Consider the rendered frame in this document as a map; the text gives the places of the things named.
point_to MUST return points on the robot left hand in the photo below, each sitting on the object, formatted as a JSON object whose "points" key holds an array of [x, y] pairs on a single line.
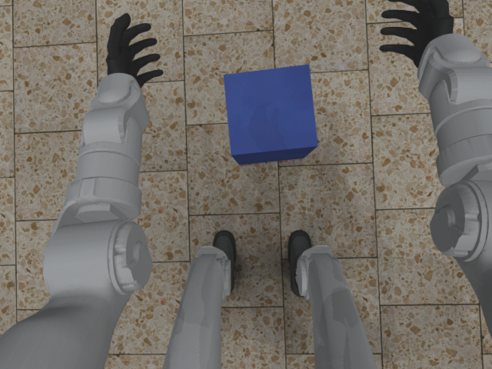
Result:
{"points": [[121, 54]]}

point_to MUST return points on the left robot thigh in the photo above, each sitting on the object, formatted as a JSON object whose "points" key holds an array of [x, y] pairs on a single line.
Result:
{"points": [[195, 341]]}

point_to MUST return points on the left robot forearm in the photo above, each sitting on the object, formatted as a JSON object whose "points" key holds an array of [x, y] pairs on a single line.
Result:
{"points": [[109, 156]]}

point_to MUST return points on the carton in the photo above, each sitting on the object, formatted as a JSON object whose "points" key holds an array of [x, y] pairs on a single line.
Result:
{"points": [[270, 114]]}

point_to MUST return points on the right robot forearm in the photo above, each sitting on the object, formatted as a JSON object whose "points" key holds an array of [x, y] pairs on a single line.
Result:
{"points": [[456, 79]]}

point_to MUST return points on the right robot upper arm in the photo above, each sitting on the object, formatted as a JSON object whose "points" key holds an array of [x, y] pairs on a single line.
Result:
{"points": [[462, 228]]}

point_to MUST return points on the robot right hand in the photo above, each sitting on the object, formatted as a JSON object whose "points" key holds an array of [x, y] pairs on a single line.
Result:
{"points": [[432, 21]]}

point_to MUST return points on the right robot foot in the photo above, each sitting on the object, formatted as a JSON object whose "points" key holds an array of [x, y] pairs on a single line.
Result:
{"points": [[298, 242]]}

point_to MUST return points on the left robot upper arm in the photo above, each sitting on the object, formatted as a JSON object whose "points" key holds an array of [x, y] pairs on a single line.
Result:
{"points": [[91, 270]]}

